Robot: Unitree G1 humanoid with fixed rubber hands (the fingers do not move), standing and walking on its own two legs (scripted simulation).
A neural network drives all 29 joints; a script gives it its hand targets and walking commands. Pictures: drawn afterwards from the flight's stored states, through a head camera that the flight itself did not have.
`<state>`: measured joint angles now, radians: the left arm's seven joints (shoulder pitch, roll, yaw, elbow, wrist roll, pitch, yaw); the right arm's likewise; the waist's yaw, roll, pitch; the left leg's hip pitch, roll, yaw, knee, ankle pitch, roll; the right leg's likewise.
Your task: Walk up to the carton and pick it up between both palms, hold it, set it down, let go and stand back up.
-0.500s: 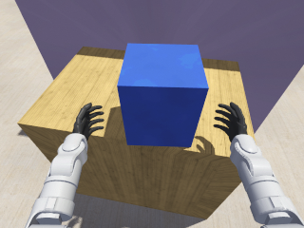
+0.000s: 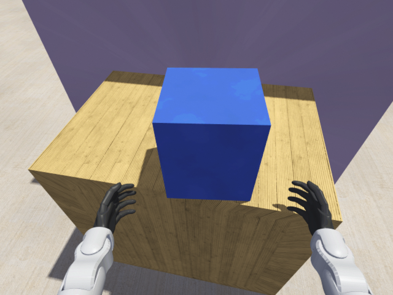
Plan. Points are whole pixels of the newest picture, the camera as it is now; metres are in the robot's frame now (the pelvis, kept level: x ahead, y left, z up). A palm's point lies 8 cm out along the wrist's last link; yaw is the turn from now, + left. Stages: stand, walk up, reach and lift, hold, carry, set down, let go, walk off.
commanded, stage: set down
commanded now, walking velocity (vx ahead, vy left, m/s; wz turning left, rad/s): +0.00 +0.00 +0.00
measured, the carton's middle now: (209, 136) +0.48 +0.01 +0.07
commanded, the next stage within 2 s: let go in 1.08 s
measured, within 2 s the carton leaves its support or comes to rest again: neither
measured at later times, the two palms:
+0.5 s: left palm (105, 264) +0.21 +0.22 -0.03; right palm (323, 266) +0.22 -0.22 -0.03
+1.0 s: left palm (106, 293) +0.17 +0.22 -0.07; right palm out of the picture +0.17 -0.21 -0.07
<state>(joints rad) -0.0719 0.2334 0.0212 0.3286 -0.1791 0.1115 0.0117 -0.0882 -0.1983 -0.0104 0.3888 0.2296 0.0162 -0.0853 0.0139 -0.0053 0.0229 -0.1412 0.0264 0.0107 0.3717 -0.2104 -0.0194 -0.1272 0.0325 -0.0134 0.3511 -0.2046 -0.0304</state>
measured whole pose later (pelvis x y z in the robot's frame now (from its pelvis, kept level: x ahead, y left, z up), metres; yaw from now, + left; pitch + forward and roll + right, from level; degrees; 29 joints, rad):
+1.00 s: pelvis +0.00 +0.01 +0.00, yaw -1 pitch -5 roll +0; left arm 0.17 0.18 -0.02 0.51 -0.04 0.09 0.02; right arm 0.13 -0.15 -0.02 0.69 0.00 -0.15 0.00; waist 0.01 -0.01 0.08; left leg -0.08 0.02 0.03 0.41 -0.24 -0.01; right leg -0.07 0.03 0.01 0.39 -0.23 -0.02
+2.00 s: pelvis +0.00 +0.02 -0.02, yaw -8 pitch +2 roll +0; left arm 0.41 0.19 0.02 0.71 0.04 -0.01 0.01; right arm 0.35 -0.24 -0.07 0.87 -0.04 0.04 0.01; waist -0.02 0.00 -0.07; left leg -0.31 0.05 0.15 0.65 -0.37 0.02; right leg -0.37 0.06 0.12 0.66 -0.33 0.00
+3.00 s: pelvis -0.02 +0.04 -0.02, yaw -12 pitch -1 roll +1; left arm 0.34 0.12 0.02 0.98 0.03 0.01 0.05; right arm 0.33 -0.17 -0.06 1.08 -0.02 0.03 -0.03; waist -0.02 0.02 -0.02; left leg -0.22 0.03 0.23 0.54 -0.31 0.04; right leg -0.32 0.04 0.18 0.59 -0.26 0.03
